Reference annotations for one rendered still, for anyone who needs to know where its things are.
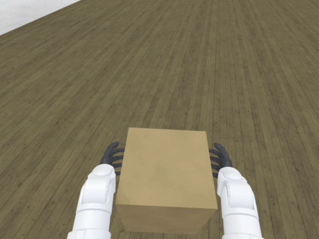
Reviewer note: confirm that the robot left hand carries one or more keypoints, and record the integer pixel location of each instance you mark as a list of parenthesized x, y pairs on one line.
[(108, 159)]

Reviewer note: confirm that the carton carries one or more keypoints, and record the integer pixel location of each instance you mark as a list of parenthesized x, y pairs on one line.
[(166, 182)]

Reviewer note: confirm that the robot left forearm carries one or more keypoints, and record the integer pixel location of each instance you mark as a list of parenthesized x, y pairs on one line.
[(94, 207)]

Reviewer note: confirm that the robot right hand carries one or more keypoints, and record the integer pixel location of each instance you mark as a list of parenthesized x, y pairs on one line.
[(223, 160)]

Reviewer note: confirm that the robot right forearm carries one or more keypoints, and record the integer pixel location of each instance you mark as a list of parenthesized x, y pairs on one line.
[(238, 205)]

